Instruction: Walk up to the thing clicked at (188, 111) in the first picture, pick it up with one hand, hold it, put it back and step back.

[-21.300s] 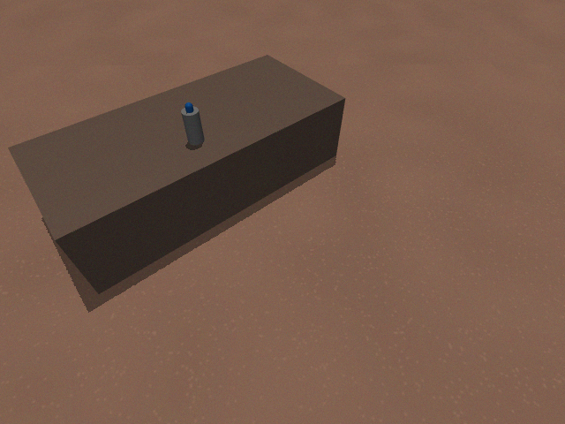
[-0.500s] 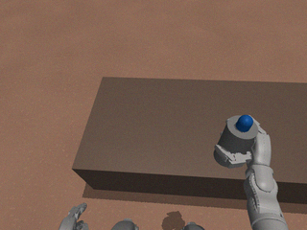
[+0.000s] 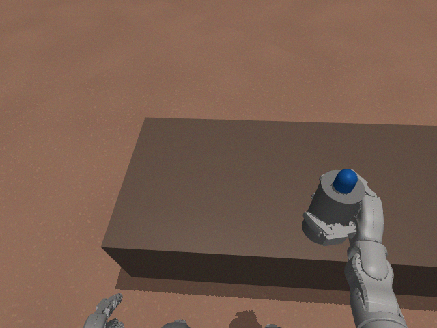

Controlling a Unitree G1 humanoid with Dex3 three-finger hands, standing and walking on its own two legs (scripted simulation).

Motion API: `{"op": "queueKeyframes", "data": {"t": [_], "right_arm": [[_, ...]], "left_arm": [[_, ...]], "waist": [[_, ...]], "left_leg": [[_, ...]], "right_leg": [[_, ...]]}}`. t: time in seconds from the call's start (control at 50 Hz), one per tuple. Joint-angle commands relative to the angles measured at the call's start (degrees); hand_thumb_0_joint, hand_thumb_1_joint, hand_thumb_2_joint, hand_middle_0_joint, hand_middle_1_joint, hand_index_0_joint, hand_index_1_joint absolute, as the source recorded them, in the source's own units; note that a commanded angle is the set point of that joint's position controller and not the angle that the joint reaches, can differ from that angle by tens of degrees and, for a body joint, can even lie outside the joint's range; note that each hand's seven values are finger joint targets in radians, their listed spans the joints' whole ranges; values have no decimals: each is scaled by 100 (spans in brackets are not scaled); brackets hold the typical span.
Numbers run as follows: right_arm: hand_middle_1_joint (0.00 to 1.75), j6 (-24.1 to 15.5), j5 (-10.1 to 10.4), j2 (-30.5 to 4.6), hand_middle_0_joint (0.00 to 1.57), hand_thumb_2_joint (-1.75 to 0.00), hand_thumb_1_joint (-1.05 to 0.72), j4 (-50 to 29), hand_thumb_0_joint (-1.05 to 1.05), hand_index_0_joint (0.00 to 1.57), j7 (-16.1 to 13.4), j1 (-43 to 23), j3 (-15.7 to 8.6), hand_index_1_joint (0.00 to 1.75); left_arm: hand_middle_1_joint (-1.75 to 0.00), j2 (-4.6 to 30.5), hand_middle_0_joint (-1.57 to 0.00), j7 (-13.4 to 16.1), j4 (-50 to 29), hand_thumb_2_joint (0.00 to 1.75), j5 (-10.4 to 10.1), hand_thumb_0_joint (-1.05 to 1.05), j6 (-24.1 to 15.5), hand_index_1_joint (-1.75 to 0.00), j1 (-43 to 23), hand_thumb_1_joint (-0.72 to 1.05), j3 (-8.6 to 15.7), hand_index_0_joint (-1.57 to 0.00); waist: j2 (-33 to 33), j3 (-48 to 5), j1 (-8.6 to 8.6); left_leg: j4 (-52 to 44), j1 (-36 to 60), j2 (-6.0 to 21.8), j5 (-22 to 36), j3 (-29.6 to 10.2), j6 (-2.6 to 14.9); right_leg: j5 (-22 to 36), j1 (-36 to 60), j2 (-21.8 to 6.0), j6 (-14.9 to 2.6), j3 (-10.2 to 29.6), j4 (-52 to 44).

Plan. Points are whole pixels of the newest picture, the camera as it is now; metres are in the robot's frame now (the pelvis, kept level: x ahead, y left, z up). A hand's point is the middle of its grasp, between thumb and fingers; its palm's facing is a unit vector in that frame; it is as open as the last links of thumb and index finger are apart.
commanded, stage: hold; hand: right
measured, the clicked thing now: (332, 204) +0.33 -0.18 +0.05
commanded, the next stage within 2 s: none
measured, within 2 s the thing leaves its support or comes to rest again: neither
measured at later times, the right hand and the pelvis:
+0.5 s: hand (330, 205) +0.33 -0.18 +0.04, palm faces +0.18 +0.98 -0.01, open 9.7 cm; pelvis +0.00 +0.00 +0.00, yaw +0 degrees
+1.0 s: hand (328, 206) +0.33 -0.17 +0.04, palm faces +0.18 +0.98 -0.01, open 9.7 cm; pelvis +0.00 +0.00 +0.00, yaw +0 degrees
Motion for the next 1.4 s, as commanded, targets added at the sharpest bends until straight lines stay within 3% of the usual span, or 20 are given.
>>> {"op": "queueKeyframes", "data": {"t": [0.0,0.04,0.12,0.18,0.24,0.28,0.3,0.52,0.56,0.6,0.66,0.76,0.82,0.86,0.94,0.98,1.04,1.12,1.2,1.38], "right_arm": [[141,-803,166,-851,127,-130,-19,-2499,0,131,9,-2555,-297,141],[141,-713,170,-715,127,-129,-19,-1910,0,130,30,-1982,-276,141],[141,-792,164,-864,127,-130,-19,-2642,0,131,11,-2585,-284,141],[140,-719,166,-701,126,-129,-18,-1954,0,130,37,-2206,-251,140],[142,-773,158,-878,128,-130,-22,-2439,0,132,31,-2532,-333,142],[143,-710,191,-644,129,-131,-22,-2353,0,133,64,-2384,-110,143],[142,-685,192,-805,128,-131,-20,-2219,0,132,39,-2359,-309,142],[142,-698,178,-651,127,-131,-19,-2096,0,131,57,-2262,-178,142],[142,-710,157,-925,127,-131,-17,-2099,0,131,23,-2236,-449,142],[142,-728,191,-708,127,-131,-18,-2231,0,131,34,-2294,-255,142],[141,-771,185,-837,127,-130,-19,-2354,0,131,3,-2442,-377,141],[143,-797,160,-804,127,-132,-18,-2536,0,132,7,-2392,-291,143],[144,-729,170,-711,128,-133,-17,-1851,0,132,17,-2197,-277,144],[142,-844,176,-921,127,-132,-17,-2613,0,131,21,-2648,-365,142],[144,-691,191,-722,129,-133,-19,-1851,0,133,70,-1971,-303,144],[145,-750,191,-769,129,-134,-17,-2333,0,133,59,-2590,-235,145],[144,-701,164,-585,128,-133,-19,-1830,0,133,41,-2091,-188,144],[144,-789,123,-738,129,-134,-20,-2170,0,133,31,-2445,-213,144],[144,-747,132,-837,129,-133,-20,-1804,0,133,15,-2254,-408,144],[143,-824,155,-782,127,-133,-17,-2453,0,132,14,-2560,-251,143]], "left_arm": [[-31,659,-20,72,-812,91,-44,0,-252,-31,-222,88,196,-20],[-31,799,-21,71,-673,91,-33,0,-257,-31,-164,88,315,-20],[-31,658,-21,75,-788,91,-32,0,-265,-31,-189,88,200,-20],[-31,762,-21,63,-637,91,-27,0,-277,-31,-155,88,281,-21],[-31,721,-20,91,-736,91,-27,0,-272,-31,-174,88,239,-20],[-31,721,-21,64,-702,91,-28,0,-299,-31,-199,88,241,-21],[-31,791,-21,74,-671,91,-40,0,-296,-31,-164,88,290,-20],[-31,772,-21,52,-681,91,-24,0,-313,-31,-176,88,285,-20],[-31,773,-21,61,-691,91,-32,0,-301,-31,-175,87,284,-20],[-31,802,-20,53,-703,91,-21,0,-308,-31,-147,88,319,-20],[-31,674,-21,61,-747,91,-30,0,-309,-31,-230,88,208,-20],[-31,667,-20,81,-733,91,-27,0,-304,-31,-89,88,235,-20],[-31,896,-21,88,-601,91,-15,0,-304,-31,-94,88,394,-20],[-31,717,-21,64,-719,91,-20,0,-311,-31,-133,88,257,-21],[-31,864,-20,85,-615,91,-33,0,-298,-31,-117,89,372,-21],[-31,853,-20,81,-704,90,-19,0,-307,-31,-120,89,345,-21],[-31,824,-20,79,-616,91,-18,0,-317,-31,-81,89,336,-20],[-31,784,-20,59,-638,90,-2,0,-294,-31,-48,89,303,-21],[-31,890,-21,65,-646,91,-13,0,-301,-31,-108,88,377,-20],[-31,637,-20,53,-729,91,-13,0,-297,-31,-146,88,199,-20]], "waist": [[-455,-1988,-44],[-344,-1692,-9],[-559,-1968,-77],[-462,-1719,2],[-507,-2041,-33],[-545,-1848,3],[-472,-1888,-8],[-417,-1824,-20],[-497,-1911,-99],[-335,-1880,-34],[-482,-1873,-41],[-362,-2145,-41],[-394,-1635,48],[-605,-2133,-75],[-241,-1735,9],[-484,-1939,32],[-264,-1764,47],[-475,-2058,-32],[-334,-1838,-36],[-461,-2019,-76]], "left_leg": [[-635,942,-170,1372,165,240],[-634,837,-187,1302,203,233],[-622,961,-183,1503,199,240],[-624,845,-190,1430,208,237],[-667,969,-174,1491,186,238],[-647,915,-192,1489,219,241],[-663,936,-193,1525,209,240],[-710,959,-196,1409,226,239],[-714,1066,-173,1528,185,238],[-689,1032,-194,1494,209,232],[-719,994,-186,1431,164,233],[-643,1151,-175,1870,162,217],[-654,814,-192,1490,182,228],[-647,1050,-176,1565,171,245],[-706,1013,-188,1593,186,216],[-704,1026,-176,1574,177,232],[-683,931,-198,1578,214,228],[-593,962,-190,1778,203,244],[-679,962,-190,1431,186,238],[-664,1046,-174,1639,156,231]], "right_leg": [[1383,1037,185,-83,-119,-870],[1344,891,175,-83,-95,-906],[1609,1106,166,-48,-93,-919],[1551,1003,150,-44,-75,-927],[1581,1203,162,-54,-97,-942],[1617,1125,155,-35,-71,-976],[1671,1158,155,-43,-70,-967],[1497,1097,162,-52,-72,-1015],[1624,1123,186,-53,-106,-979],[1581,1051,166,-66,-79,-995],[1457,1092,187,-72,-117,-970],[1940,1249,184,-75,-119,-881],[1597,950,161,-64,-89,-932],[1674,1199,165,-53,-97,-934],[1686,1018,175,-87,-103,-952],[1632,1126,170,-69,-104,-962],[1698,1101,153,-60,-89,-976],[2101,1295,130,-15,-80,-913],[1534,1044,163,-62,-99,-973],[1714,1155,181,-71,-132,-896]]}}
